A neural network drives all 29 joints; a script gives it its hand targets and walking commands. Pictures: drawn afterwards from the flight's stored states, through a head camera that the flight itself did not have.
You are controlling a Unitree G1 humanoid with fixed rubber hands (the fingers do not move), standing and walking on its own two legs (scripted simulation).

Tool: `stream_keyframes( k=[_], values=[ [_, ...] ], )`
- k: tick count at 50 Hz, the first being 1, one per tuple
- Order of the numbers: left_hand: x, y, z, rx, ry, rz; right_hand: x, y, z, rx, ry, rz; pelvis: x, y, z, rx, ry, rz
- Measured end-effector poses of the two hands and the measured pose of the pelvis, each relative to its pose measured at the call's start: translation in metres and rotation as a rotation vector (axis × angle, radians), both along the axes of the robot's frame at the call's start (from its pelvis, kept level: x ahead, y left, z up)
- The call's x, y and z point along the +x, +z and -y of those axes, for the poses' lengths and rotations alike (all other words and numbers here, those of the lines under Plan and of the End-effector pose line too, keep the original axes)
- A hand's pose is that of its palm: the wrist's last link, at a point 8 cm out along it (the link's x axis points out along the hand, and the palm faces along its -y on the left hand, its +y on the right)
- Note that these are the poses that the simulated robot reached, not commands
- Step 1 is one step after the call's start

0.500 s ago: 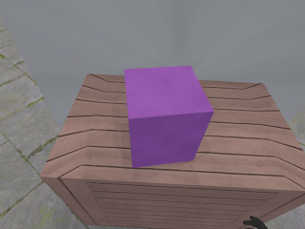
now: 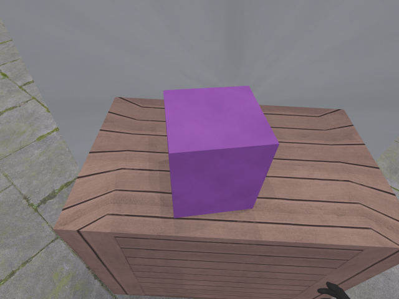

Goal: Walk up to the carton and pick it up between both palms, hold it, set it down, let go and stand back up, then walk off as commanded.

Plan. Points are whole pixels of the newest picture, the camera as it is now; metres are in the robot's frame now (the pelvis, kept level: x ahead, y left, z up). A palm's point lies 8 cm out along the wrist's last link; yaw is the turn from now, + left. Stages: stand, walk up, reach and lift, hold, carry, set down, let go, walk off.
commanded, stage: stand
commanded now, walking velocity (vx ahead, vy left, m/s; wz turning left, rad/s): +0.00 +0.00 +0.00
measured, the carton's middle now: (210, 153) +0.46 +0.02 +0.02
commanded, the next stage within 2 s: walk off in 0.90 s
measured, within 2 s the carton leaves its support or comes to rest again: neither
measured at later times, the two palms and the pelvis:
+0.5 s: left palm out of the picture +0.04 +0.31 -0.11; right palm out of the picture +0.14 -0.28 -0.08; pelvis -0.01 +0.00 +0.00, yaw +0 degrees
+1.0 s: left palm out of the picture +0.04 +0.31 -0.10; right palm out of the picture +0.13 -0.28 -0.08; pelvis -0.01 +0.00 +0.00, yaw +0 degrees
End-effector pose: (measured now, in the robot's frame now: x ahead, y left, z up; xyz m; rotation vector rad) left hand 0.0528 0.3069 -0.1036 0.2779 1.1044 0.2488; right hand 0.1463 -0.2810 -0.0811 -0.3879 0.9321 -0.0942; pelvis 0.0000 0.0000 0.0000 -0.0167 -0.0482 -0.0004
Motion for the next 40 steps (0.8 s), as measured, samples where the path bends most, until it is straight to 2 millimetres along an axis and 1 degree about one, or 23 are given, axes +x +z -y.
stream_keyframes(
  k=[23,40],
  values=[
    [-0.015,-0.002,-0.002,-0.004,0.01,-0.015,-0.009,0.001,-0.002,0.002,0.005,0.011,-0.01,0.0,-0.001,-0.001,0.0,0.014],
    [-0.015,-0.002,-0.003,0.0,0.013,-0.018,-0.01,0.0,-0.001,0.002,0.009,0.011,-0.011,0.0,-0.001,-0.001,0.0,0.015]
  ],
)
